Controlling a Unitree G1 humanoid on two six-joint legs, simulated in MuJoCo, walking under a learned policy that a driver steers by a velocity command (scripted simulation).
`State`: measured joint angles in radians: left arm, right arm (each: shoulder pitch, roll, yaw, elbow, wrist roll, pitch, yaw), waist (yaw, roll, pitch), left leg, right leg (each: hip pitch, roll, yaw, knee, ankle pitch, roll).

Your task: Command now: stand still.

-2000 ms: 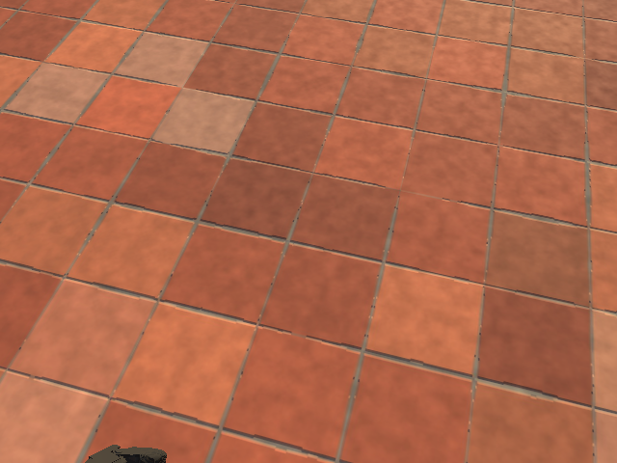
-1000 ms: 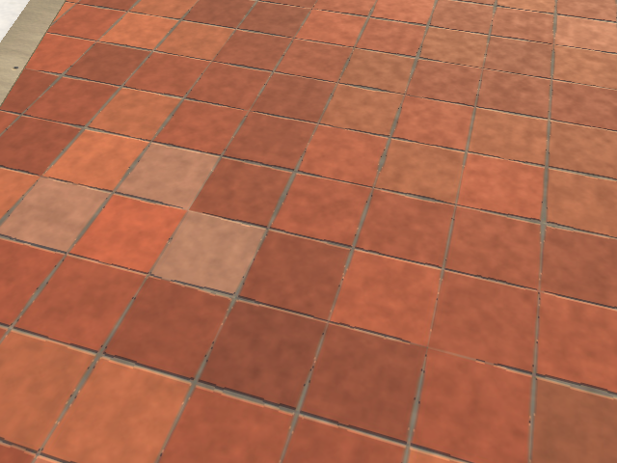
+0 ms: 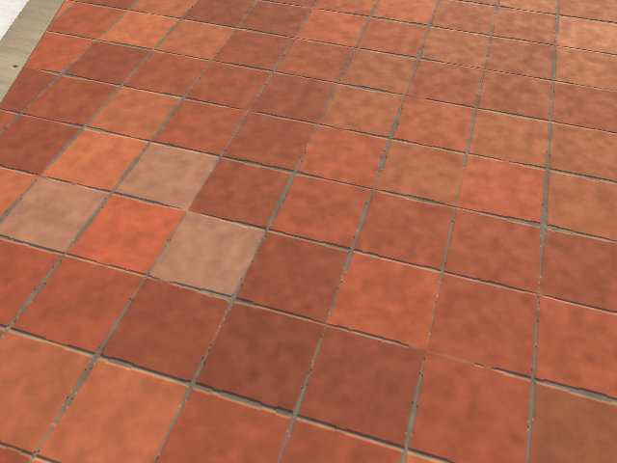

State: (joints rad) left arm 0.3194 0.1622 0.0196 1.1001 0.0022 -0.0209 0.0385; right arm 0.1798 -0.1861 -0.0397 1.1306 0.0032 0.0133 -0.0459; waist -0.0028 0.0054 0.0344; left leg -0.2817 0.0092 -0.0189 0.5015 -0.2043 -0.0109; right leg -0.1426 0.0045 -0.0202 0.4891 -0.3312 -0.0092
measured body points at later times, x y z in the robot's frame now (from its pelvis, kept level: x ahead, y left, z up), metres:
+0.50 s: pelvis +0.00 +0.00 +0.00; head +0.02 +0.00 +0.45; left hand -0.02 +0.22 -0.16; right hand +0.03 -0.24 -0.16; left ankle +0.04 +0.13 -0.74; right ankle -0.04 -0.11 -0.74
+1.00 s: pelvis +0.15 +0.08 +0.00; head +0.15 +0.09 +0.45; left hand +0.21 +0.33 -0.15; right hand +0.16 -0.18 -0.14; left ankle +0.13 +0.17 -0.74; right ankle +0.06 -0.06 -0.64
